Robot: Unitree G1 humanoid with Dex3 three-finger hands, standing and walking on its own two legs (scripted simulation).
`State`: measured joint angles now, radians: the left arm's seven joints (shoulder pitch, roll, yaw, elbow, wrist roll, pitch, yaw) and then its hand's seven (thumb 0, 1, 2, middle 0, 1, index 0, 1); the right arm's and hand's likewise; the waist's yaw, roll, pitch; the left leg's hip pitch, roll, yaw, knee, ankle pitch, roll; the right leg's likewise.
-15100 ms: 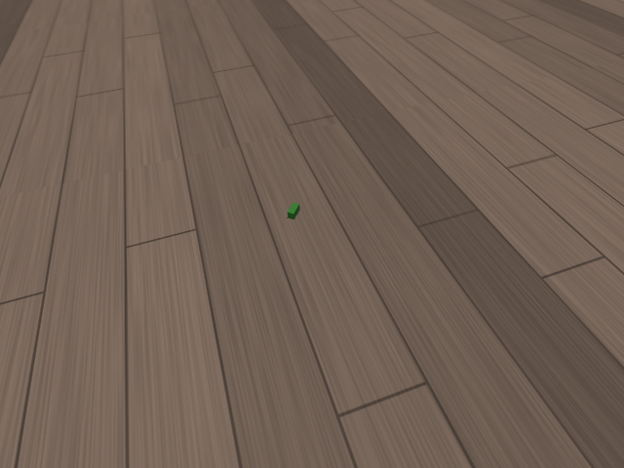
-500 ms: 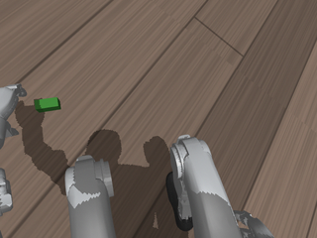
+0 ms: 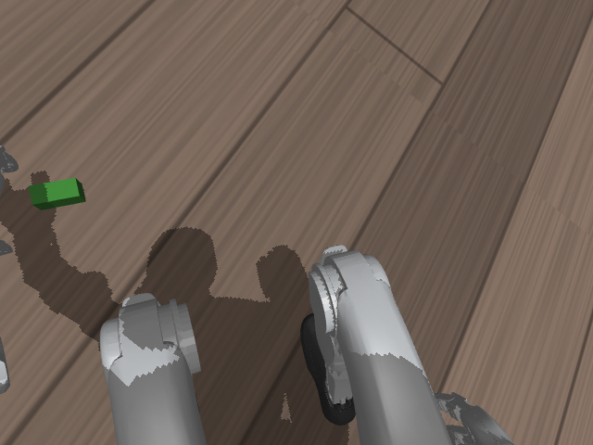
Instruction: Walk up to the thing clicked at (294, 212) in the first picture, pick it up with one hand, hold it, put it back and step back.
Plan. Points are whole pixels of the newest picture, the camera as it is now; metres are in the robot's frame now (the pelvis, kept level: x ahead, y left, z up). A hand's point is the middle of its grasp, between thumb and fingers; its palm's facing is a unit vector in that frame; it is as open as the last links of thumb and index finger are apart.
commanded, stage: rise first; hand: left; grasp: from above
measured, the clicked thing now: (58, 194) +0.51 +0.29 -0.31
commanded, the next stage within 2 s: none
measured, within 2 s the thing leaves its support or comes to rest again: neither
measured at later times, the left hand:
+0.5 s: hand out of the picture +0.46 +0.34 -0.19, palm faces -0.43 -0.09 -0.90, open 12.2 cm
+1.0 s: hand out of the picture +0.47 +0.34 -0.19, palm faces -0.44 -0.08 -0.90, open 12.4 cm
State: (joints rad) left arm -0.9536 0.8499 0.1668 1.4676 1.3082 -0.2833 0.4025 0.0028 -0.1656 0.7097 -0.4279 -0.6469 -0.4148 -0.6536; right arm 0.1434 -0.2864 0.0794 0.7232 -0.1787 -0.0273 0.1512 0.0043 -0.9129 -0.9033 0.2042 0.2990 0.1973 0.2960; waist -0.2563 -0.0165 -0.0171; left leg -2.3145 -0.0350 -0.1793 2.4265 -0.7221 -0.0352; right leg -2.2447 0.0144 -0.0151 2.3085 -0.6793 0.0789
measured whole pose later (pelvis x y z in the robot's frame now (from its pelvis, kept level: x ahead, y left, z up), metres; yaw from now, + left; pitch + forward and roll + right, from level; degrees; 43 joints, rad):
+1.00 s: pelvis -0.01 +0.01 -0.01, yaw -2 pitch +33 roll -12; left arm -1.03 0.94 0.15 1.52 1.33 -0.29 0.39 0.00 -0.23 0.77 -0.37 -0.71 -0.36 -0.72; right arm 0.17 -0.30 0.15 0.69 -0.18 -0.04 0.17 0.00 -0.91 -0.90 0.20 0.30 0.20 0.30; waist -0.30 -0.03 0.02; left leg -2.35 -0.04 -0.20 2.47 -0.71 -0.01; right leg -2.25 0.02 -0.04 2.32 -0.66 0.07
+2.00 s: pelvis -0.01 +0.01 -0.01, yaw -2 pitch +32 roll -12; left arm -1.03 0.93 0.14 1.50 1.33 -0.30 0.37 0.00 -0.22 0.76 -0.39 -0.70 -0.37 -0.71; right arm 0.18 -0.31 0.14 0.67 -0.17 -0.04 0.18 0.00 -0.90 -0.90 0.20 0.30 0.20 0.30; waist -0.30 -0.02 0.02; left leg -2.35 -0.04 -0.20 2.46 -0.69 -0.01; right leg -2.25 0.01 -0.04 2.31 -0.64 0.07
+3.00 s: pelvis -0.01 +0.01 -0.01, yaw -2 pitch +32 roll -12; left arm -1.03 0.93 0.13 1.53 1.34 -0.28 0.40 0.00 -0.22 0.76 -0.36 -0.72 -0.36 -0.73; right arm 0.19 -0.31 0.14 0.68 -0.17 -0.07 0.19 0.00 -0.90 -0.90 0.20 0.30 0.20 0.30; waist -0.31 -0.02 0.02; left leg -2.36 -0.04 -0.20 2.47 -0.69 -0.01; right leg -2.26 0.01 -0.04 2.32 -0.64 0.07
